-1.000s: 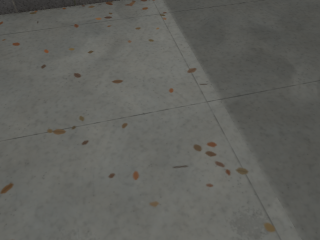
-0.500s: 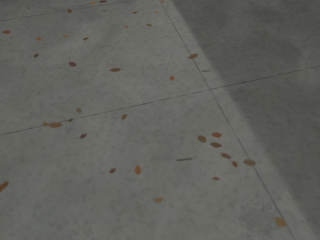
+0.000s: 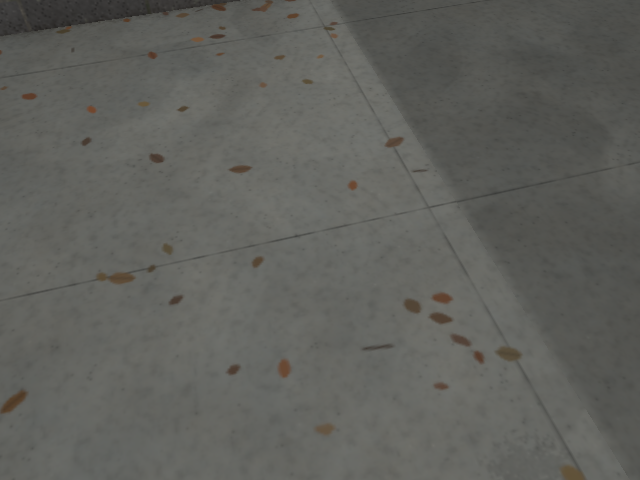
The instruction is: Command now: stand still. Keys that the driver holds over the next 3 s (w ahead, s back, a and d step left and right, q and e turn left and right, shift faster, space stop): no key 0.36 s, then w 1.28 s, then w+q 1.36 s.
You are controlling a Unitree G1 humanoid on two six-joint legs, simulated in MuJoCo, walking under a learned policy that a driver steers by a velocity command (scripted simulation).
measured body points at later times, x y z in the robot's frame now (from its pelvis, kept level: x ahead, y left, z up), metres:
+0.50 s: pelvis +0.02 +0.02 +0.00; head +0.02 +0.03 +0.45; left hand +0.11 +0.23 -0.16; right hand -0.10 -0.16 -0.15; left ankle +0.03 +0.13 -0.75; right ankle -0.06 -0.11 -0.56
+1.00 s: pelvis +0.15 -0.11 -0.03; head +0.15 -0.16 +0.42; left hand +0.03 +0.10 -0.16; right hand +0.28 -0.35 -0.18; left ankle +0.18 +0.07 -0.61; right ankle +0.15 -0.19 -0.75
